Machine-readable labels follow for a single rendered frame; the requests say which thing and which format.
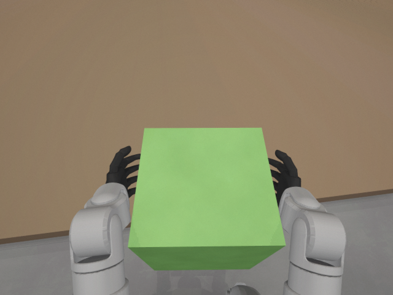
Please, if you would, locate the robot left forearm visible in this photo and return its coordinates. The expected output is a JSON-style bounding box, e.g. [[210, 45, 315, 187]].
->
[[69, 183, 131, 295]]

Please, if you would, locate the left robot hand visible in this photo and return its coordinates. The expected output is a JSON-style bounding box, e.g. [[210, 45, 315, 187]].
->
[[106, 146, 141, 198]]

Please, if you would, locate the carton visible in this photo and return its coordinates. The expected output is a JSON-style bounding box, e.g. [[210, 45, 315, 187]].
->
[[128, 128, 286, 270]]

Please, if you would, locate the right robot hand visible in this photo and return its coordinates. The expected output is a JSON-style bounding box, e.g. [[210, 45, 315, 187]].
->
[[268, 150, 301, 207]]

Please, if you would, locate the robot right forearm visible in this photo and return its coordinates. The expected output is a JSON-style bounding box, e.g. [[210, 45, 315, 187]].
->
[[279, 187, 346, 295]]

